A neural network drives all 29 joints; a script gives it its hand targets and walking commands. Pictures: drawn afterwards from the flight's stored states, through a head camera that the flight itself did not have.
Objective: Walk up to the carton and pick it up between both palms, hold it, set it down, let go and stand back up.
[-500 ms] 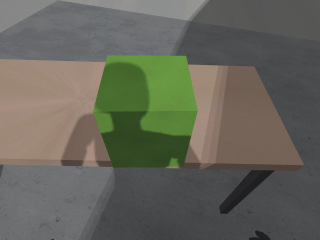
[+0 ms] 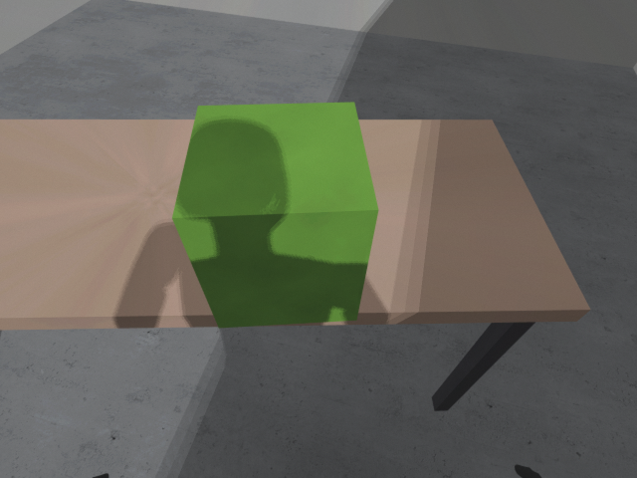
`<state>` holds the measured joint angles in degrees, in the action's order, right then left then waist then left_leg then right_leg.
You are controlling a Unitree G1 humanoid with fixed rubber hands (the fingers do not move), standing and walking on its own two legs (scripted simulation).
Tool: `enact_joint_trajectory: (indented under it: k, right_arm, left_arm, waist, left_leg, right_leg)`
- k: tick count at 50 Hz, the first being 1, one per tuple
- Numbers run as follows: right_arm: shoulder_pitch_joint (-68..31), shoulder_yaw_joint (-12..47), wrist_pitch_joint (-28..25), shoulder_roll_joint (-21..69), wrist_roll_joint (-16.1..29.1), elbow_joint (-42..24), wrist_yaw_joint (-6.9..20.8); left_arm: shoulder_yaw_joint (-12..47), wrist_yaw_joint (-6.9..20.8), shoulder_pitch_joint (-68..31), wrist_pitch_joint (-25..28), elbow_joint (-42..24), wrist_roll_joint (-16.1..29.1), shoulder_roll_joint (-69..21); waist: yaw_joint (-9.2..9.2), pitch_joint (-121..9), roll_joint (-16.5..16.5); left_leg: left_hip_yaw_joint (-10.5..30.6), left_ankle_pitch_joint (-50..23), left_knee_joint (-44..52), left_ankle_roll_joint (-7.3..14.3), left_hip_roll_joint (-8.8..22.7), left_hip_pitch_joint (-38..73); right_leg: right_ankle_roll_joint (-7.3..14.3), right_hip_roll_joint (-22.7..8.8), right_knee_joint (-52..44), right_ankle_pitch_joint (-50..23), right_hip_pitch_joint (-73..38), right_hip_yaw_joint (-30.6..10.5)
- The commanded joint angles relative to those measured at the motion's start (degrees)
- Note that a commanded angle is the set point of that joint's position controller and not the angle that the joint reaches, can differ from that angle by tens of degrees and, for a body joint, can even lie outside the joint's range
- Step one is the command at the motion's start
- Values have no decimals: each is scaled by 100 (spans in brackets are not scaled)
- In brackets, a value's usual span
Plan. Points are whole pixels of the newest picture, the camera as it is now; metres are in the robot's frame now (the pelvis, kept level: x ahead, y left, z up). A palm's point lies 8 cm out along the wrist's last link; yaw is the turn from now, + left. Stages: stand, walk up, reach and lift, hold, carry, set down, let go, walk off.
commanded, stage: walk up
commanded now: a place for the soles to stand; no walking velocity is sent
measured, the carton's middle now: (283, 220) +0.44 +0.06 +0.05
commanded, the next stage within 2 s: reach and lift in 1.54 s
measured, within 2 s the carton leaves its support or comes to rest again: neither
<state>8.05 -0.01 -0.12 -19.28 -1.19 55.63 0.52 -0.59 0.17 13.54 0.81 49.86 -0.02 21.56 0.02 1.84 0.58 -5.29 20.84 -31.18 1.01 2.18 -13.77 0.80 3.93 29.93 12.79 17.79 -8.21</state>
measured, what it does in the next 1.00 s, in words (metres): stands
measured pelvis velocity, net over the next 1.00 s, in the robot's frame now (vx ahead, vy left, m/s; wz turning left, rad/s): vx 0.01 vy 0.02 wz -0.04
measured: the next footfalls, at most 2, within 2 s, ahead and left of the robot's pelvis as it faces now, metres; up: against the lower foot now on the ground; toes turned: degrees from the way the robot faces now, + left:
none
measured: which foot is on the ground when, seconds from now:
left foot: down 0.00-1.00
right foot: down 0.00-1.00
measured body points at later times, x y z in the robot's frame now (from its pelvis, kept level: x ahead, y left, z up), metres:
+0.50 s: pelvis +0.00 +0.02 +0.00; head +0.03 +0.02 +0.45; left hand +0.09 +0.32 -0.12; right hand +0.07 -0.28 -0.13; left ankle -0.04 +0.12 -0.74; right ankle +0.03 -0.11 -0.73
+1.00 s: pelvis +0.01 +0.02 +0.00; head +0.03 +0.02 +0.45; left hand +0.11 +0.32 -0.12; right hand +0.08 -0.28 -0.12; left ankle -0.04 +0.12 -0.74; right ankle +0.04 -0.11 -0.73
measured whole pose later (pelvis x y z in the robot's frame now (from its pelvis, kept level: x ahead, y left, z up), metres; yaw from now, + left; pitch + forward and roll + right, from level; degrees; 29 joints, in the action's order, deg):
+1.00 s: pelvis +0.01 +0.02 +0.00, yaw -2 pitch +0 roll +0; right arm 10.0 0.0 -0.3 -19.7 -1.2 55.6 0.2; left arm -0.6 0.0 12.8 1.0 49.9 0.0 21.6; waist 0.0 2.0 0.4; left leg -5.7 20.6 -28.8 0.7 1.7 -8.6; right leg 0.4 4.6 32.1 12.1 18.2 -8.8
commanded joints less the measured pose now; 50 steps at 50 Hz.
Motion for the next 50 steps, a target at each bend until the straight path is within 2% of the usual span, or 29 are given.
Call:
enact_joint_trajectory:
  k: [1,2,4,5,7,8,9,10,12,13,15,17,20,22,23,25,26,27,29,32,33,35,38,39,41,45,46,48,50]
  right_arm:
    - [116,-563,-162,-1291,105,-313,-116]
    - [189,-504,-185,-1370,85,-372,-111]
    - [75,-559,-179,-1471,-22,-309,-118]
    - [120,-601,-177,-1439,-6,-347,-103]
    - [-19,-637,-156,-1526,-7,-421,-105]
    - [-144,-607,-174,-1634,-16,-456,-93]
    - [-183,-592,-173,-1700,7,-518,-78]
    - [-319,-558,-153,-1520,-27,-491,-68]
    - [-108,-556,-120,-1478,57,-541,-73]
    - [-103,-541,-108,-1416,-16,-492,-52]
    - [31,-501,-49,-1291,-11,-535,-24]
    - [-40,-488,-71,-1243,12,-519,-31]
    - [457,-534,-204,-1344,63,-252,-87]
    - [514,-624,-230,-1420,18,-279,-128]
    - [420,-608,-248,-1504,9,-265,-133]
    - [167,-614,-209,-1540,42,-284,-124]
    - [248,-610,-196,-1513,47,-353,-128]
    - [185,-622,-176,-1619,29,-373,-109]
    - [31,-595,-147,-1594,17,-458,-97]
    - [22,-507,-146,-1412,-6,-539,-72]
    - [48,-507,-120,-1461,-11,-501,-62]
    - [233,-556,-128,-1408,11,-469,-80]
    - [259,-521,-165,-1369,35,-470,-80]
    - [198,-506,-160,-1246,51,-482,-89]
    - [305,-541,-169,-1344,63,-374,-100]
    - [303,-595,-174,-1438,47,-382,-110]
    - [284,-607,-170,-1531,30,-289,-139]
    - [265,-645,-155,-1586,53,-414,-132]
    - [214,-595,-149,-1532,16,-390,-118]
  left_arm:
    - [-284,-122,-92,169,-223,-134,1177]
    - [-324,-116,-143,139,-273,-87,1055]
    - [-248,-116,-75,157,-255,-61,970]
    - [-261,-124,-201,136,-234,-119,983]
    - [-291,-103,-251,136,-211,-152,988]
    - [-286,-75,-125,108,-259,-117,987]
    - [-304,-63,76,121,-212,-151,981]
    - [-293,-37,68,152,-149,-124,1008]
    - [-350,-39,108,184,-89,-199,1187]
    - [-401,-46,12,180,-100,-192,1114]
    - [-431,-93,155,192,-109,-232,1381]
    - [-400,-130,261,219,-170,-192,1444]
    - [-264,-103,-281,163,-224,-123,1158]
    - [-254,-127,-290,192,-229,-72,931]
    - [-257,-118,-171,173,-256,-85,898]
    - [-230,-103,-64,142,-209,-92,848]
    - [-215,-101,-153,138,-241,-81,889]
    - [-212,-92,-154,124,-282,-60,799]
    - [-271,-57,-52,126,-221,-148,954]
    - [-323,-20,14,132,-139,-138,1009]
    - [-346,-14,63,117,-103,-177,1197]
    - [-325,-60,22,174,-131,-212,1222]
    - [-310,-111,4,224,-139,-151,1212]
    - [-328,-125,62,225,-131,-133,1291]
    - [-296,-145,-170,185,-149,-89,1087]
    - [-277,-124,-277,130,-201,-110,1045]
    - [-214,-114,-162,122,-242,-119,842]
    - [-212,-113,-154,102,-231,-126,855]
    - [-272,-85,-230,141,-246,-119,815]
  waist:
    - [215,-994,404]
    - [224,-1289,423]
    - [113,-763,-448]
    - [131,-553,-364]
    - [184,-327,-435]
    - [130,-223,-480]
    - [-29,-262,-472]
    - [-40,-335,-665]
    - [34,-279,115]
    - [51,-160,81]
    - [15,-393,569]
    - [12,-290,379]
    - [345,-717,772]
    - [303,-991,-189]
    - [257,-1091,-295]
    - [166,-604,-799]
    - [192,-474,-563]
    - [141,-332,-791]
    - [107,-173,-43]
    - [36,-57,-506]
    - [-28,29,-82]
    - [171,-367,316]
    - [171,-512,140]
    - [108,-842,469]
    - [229,-886,-24]
    - [209,-598,-108]
    - [174,-587,-490]
    - [203,-366,-497]
    - [142,-330,-487]
  left_leg:
    - [425,-1392,266,154,309,1138]
    - [505,-1671,288,210,360,1330]
    - [755,-1480,682,432,820,1450]
    - [778,-1252,861,575,1035,1362]
    - [987,-749,1029,914,1445,1213]
    - [1059,-966,1040,973,1500,985]
    - [805,-722,902,795,1338,887]
    - [597,-178,821,679,976,735]
    - [364,238,510,491,718,589]
    - [100,810,341,339,393,449]
    - [270,1129,-196,109,-123,125]
    - [599,1129,-159,123,-210,-128]
    - [678,-702,987,238,199,1111]
    - [769,-2316,838,253,744,1538]
    - [967,-2636,915,380,1139,1974]
    - [583,-3615,610,628,1271,2013]
    - [691,-3512,703,695,1311,1897]
    - [527,-3048,668,649,1222,1633]
    - [618,-1028,828,570,987,790]
    - [368,940,1035,456,666,257]
    - [380,1309,950,377,505,341]
    - [335,636,517,309,280,805]
    - [371,-453,318,94,84,796]
    - [356,-800,410,117,206,1059]
    - [386,-1548,472,128,290,1321]
    - [499,-1413,706,377,731,1332]
    - [492,-1689,833,382,815,1537]
    - [674,-2509,815,618,1191,1747]
    - [406,-2572,627,620,1083,1726]
  right_leg:
    - [469,-680,-166,-2816,-578,-942]
    - [421,-675,-82,-2837,-622,-930]
    - [293,-482,418,-1766,278,-584]
    - [241,-278,467,-1316,407,-129]
    - [67,-209,492,-415,590,110]
    - [66,-189,408,125,439,152]
    - [108,-270,14,265,107,114]
    - [174,-258,-91,-303,104,-104]
    - [265,-469,-338,-833,-56,-427]
    - [356,-595,-660,-606,-136,-796]
    - [758,-1204,-1216,-136,-473,-2258]
    - [875,-1234,-1325,-271,-648,-2632]
    - [414,-842,-727,-1652,-496,-1380]
    - [286,-458,314,-2468,-229,-583]
    - [174,-249,461,-1934,169,-218]
    - [58,-178,441,-571,574,93]
    - [107,-154,483,-276,540,187]
    - [144,-230,97,-241,446,243]
    - [195,-276,-26,-915,-44,-7]
    - [273,-408,-210,-442,-146,-398]
    - [306,-583,-532,-27,-62,-690]
    - [502,-770,-684,-808,-75,-1128]
    - [676,-968,-586,-2379,-485,-1649]
    - [614,-933,-450,-2767,-719,-1405]
    - [546,-779,-202,-2756,-545,-1140]
    - [331,-412,279,-2001,-73,-412]
    - [219,-322,339,-2089,181,-269]
    - [144,-179,483,-1195,603,59]
    - [216,-247,82,-1098,413,183]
